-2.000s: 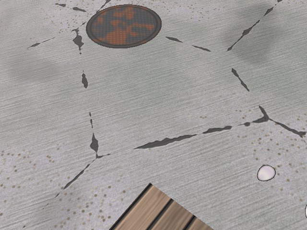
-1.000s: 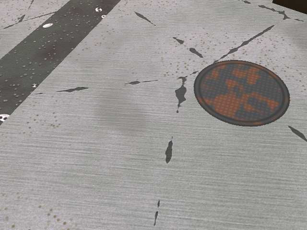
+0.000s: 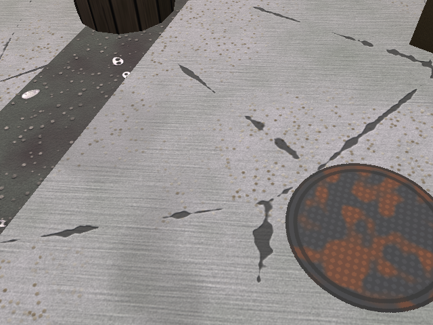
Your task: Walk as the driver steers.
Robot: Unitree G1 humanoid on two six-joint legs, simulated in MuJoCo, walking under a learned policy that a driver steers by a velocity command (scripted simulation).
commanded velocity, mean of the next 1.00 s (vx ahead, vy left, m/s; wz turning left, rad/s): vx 0.50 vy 0.00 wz -0.20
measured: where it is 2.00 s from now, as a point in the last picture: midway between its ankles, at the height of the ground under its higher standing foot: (252, 188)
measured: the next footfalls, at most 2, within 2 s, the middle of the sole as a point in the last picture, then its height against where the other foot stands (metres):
left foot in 0.46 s outside the picture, level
right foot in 1.02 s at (256, 249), level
